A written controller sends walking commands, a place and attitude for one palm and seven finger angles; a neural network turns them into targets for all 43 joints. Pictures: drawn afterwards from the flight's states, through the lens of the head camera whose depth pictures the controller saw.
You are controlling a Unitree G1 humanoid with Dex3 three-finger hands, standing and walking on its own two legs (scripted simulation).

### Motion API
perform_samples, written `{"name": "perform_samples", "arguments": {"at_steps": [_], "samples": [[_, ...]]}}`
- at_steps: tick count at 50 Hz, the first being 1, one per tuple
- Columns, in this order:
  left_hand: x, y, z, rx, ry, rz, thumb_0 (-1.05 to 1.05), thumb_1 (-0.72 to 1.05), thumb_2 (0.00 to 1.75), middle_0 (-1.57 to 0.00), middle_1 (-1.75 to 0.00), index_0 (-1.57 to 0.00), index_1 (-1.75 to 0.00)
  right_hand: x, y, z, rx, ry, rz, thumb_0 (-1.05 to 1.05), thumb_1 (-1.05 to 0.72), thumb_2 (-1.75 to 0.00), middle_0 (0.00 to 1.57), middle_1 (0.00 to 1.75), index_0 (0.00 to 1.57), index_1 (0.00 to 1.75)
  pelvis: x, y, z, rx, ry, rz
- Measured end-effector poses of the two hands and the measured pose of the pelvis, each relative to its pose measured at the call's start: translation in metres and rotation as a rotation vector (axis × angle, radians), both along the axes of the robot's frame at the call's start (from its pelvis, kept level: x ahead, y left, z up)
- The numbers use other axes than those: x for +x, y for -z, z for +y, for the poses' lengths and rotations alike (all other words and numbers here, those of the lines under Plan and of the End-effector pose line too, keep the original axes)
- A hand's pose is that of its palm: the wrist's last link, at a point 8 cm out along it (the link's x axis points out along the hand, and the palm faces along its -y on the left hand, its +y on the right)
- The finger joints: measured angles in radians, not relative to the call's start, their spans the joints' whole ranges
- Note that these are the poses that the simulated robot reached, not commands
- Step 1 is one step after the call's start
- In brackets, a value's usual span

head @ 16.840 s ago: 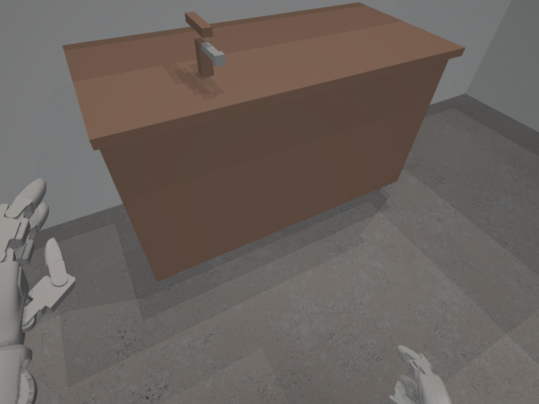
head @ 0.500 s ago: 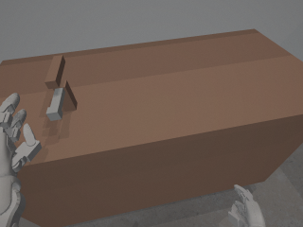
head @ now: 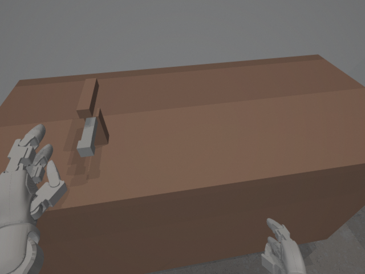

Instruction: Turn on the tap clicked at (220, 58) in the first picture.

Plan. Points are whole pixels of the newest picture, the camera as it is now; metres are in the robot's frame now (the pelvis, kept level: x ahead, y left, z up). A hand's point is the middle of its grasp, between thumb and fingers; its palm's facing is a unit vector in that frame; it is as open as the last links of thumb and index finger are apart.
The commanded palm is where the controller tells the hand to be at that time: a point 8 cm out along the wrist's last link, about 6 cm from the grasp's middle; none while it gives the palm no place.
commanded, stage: turn the palm inward beside the body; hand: left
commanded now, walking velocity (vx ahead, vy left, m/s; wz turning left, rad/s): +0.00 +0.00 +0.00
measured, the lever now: (86, 148) +0.32 +0.27 +0.13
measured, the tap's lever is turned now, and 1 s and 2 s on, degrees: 0 0 0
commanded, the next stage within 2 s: reach beside the lever's end, fingers flat in 0.86 s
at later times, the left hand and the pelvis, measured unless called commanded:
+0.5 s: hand (72, 196) +0.18 +0.21 +0.18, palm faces +0.49 -0.87 -0.12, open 7.4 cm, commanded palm +0.12 +0.24 +0.19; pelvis -0.01 -0.03 +0.00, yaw +1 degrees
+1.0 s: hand (75, 197) +0.18 +0.20 +0.17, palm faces +0.49 -0.86 -0.13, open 7.4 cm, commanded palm +0.12 +0.24 +0.19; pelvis -0.01 -0.03 +0.00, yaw +1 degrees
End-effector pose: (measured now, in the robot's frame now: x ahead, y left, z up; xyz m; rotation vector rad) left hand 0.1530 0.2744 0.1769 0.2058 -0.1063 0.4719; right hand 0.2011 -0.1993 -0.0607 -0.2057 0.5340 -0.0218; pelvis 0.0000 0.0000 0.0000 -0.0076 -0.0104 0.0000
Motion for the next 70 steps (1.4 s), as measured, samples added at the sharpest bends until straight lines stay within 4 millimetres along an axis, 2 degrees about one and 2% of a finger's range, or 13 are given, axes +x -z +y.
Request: {"name": "perform_samples", "arguments": {"at_steps": [10,25,36,51,61,70], "samples": [[-0.007,-0.001,-0.008,-0.038,-0.01,0.024,0.01,0.89,0.9,-0.2,-0.3,-0.2,-0.3,0.002,-0.002,-0.006,0.007,0.004,-0.003,0.01,-0.9,-0.9,0.2,0.3,0.2,0.3,-0.002,-0.002,-0.007,0.001,-0.004,-0.015],[-0.021,-0.003,-0.031,-0.084,-0.034,0.036,0.01,0.89,0.9,-0.2,-0.3,-0.2,-0.3,-0.008,0.002,-0.032,0.021,0.024,-0.004,0.02,-0.9,-0.9,0.2,0.3,0.2,0.3,-0.011,-0.002,-0.027,0.006,-0.013,-0.034],[-0.024,-0.004,-0.044,-0.075,-0.042,0.046,0.01,0.89,0.9,-0.2,-0.3,-0.2,-0.3,-0.007,0.003,-0.045,0.03,0.031,-0.015,0.02,-0.9,-0.9,0.2,0.3,0.2,0.3,-0.014,-0.001,-0.036,0.002,-0.016,-0.035],[-0.021,-0.001,-0.035,-0.08,-0.047,0.052,0.01,0.89,0.9,-0.2,-0.3,-0.2,-0.3,-0.002,0.003,-0.035,0.026,0.017,-0.015,0.02,-0.9,-0.9,0.2,0.3,0.2,0.3,-0.008,-0.001,-0.03,0.003,-0.019,-0.027],[-0.005,0.005,-0.024,-0.097,-0.044,0.061,0.01,0.89,0.9,-0.2,-0.3,-0.2,-0.3,-0.001,0.004,-0.024,0.025,0.011,-0.005,0.02,-0.9,-0.9,0.2,0.3,0.2,0.3,-0.005,-0.002,-0.023,0.004,-0.016,-0.018],[0.003,0.01,-0.02,-0.103,-0.037,0.069,0.01,0.89,0.9,-0.2,-0.3,-0.2,-0.3,-0.004,0.004,-0.022,0.016,0.022,0.012,0.02,-0.9,-0.9,0.2,0.3,0.2,0.3,-0.002,-0.003,-0.018,0.006,-0.009,-0.01]]}}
